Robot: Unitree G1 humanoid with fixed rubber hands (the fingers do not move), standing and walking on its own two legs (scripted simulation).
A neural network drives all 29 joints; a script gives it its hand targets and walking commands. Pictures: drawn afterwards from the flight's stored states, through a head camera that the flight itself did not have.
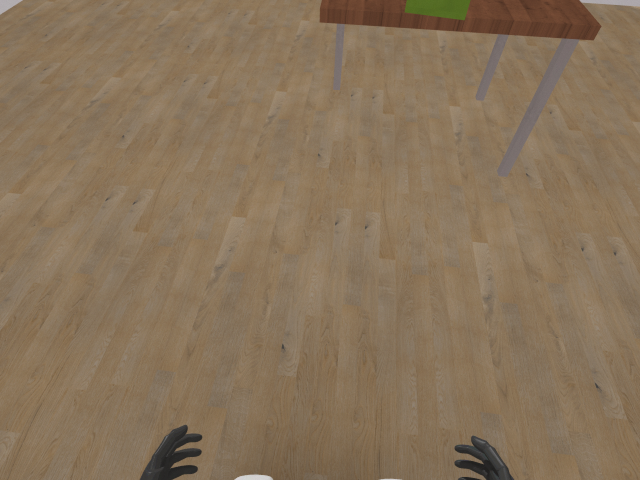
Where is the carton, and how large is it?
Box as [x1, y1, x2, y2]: [405, 0, 469, 19]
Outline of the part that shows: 405,12 464,19 469,0 407,0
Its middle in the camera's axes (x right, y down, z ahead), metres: +0.42 -0.90 +1.27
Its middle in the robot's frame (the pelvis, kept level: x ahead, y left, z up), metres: +1.57 -0.37 +0.07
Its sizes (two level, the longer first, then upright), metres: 0.210 0.200 0.250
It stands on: a table, 0.69 m high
